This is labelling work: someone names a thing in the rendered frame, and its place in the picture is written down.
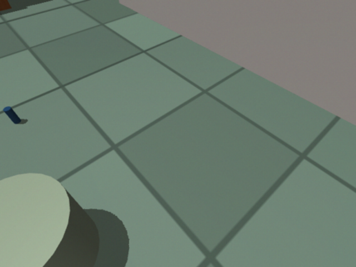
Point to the can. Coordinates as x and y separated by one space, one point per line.
12 115

